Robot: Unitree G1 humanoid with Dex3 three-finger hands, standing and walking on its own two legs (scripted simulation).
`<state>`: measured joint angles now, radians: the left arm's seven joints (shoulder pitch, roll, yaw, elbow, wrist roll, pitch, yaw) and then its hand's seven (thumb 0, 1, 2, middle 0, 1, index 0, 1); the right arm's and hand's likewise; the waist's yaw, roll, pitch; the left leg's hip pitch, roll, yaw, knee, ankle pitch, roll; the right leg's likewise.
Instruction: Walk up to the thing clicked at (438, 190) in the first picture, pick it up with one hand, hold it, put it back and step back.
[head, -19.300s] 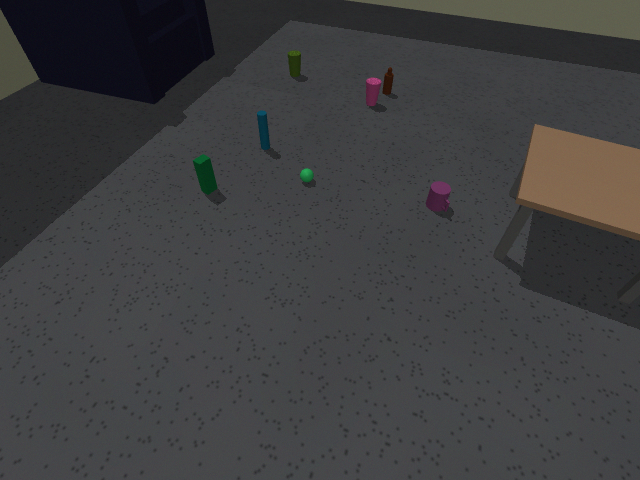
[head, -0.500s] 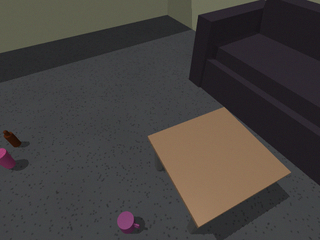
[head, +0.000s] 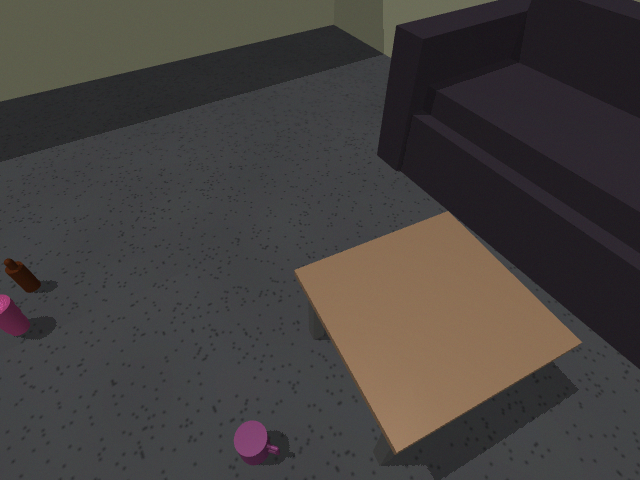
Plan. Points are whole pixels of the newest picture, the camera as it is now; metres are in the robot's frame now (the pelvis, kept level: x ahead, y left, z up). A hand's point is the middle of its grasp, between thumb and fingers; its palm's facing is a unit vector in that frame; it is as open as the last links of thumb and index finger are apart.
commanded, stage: stand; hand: left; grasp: from above
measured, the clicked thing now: (258, 444) +0.33 +0.17 -0.73
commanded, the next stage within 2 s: rise first in 0.74 s
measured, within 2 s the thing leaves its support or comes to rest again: neither
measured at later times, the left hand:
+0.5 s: hand out of the picture +0.08 +0.25 -0.15, palm faces -0.02 -0.94 -0.35, open 7.4 cm
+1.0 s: hand out of the picture +0.13 +0.25 -0.16, palm faces +0.04 -0.95 -0.32, open 8.2 cm
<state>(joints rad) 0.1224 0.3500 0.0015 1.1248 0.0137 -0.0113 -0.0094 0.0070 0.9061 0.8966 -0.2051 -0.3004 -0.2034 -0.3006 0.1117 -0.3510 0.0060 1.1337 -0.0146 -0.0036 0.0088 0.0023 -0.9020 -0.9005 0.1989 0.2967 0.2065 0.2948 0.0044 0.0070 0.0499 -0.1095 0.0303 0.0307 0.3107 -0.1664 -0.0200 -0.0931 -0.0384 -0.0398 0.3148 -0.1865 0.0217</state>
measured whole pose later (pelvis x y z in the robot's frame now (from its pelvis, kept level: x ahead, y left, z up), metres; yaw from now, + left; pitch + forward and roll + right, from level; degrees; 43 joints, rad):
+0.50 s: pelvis +0.00 +0.00 +0.00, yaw +0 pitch -2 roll +0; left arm 0.12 0.35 0.00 1.12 0.01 -0.01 -0.01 0.01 0.91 0.90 -0.21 -0.30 -0.20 -0.30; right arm 0.11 -0.35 0.00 1.13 -0.01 0.00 0.01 0.00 -0.90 -0.90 0.20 0.30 0.21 0.29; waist 0.01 0.01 0.05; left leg -0.10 0.03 0.03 0.31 -0.17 -0.02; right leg -0.09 -0.04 -0.04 0.31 -0.19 0.02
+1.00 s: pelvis -0.01 +0.00 -0.01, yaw +0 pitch +3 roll +0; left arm -0.02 0.32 0.08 1.09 0.01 -0.03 0.00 0.01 0.71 0.95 -0.16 -0.49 -0.15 -0.49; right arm 0.17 -0.30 0.00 0.88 0.04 -0.03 -0.03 0.00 -0.93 -0.91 0.20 0.30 0.20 0.29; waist -0.01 0.00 0.06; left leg -0.31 0.03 0.02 0.48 -0.23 -0.01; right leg -0.28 -0.04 -0.04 0.48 -0.24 0.02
